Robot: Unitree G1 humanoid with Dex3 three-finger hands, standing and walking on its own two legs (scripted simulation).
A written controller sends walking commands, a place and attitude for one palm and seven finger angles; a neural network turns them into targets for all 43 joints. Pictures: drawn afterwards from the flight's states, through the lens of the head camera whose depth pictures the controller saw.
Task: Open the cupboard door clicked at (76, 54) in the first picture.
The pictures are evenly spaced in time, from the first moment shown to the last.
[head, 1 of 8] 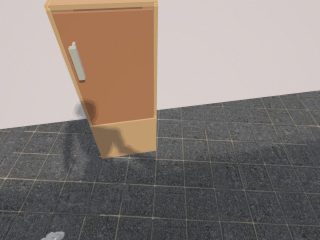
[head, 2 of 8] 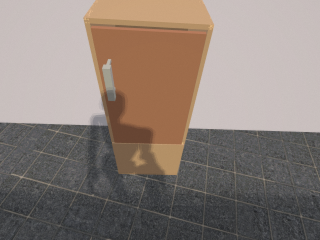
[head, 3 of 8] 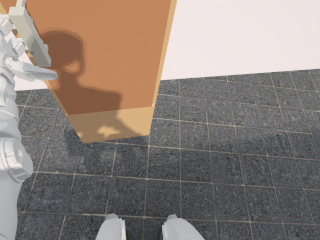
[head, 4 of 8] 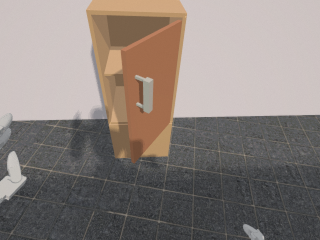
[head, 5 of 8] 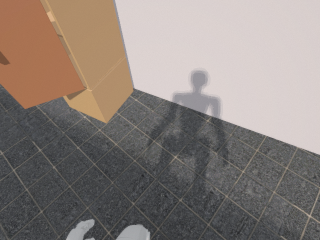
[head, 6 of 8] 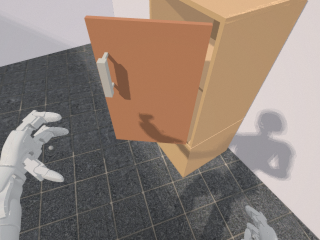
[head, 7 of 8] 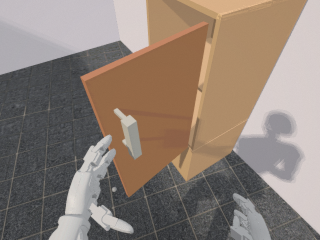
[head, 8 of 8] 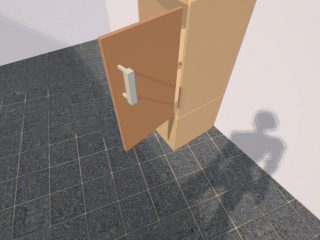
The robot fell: no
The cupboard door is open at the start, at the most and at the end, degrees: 0 101 100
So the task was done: yes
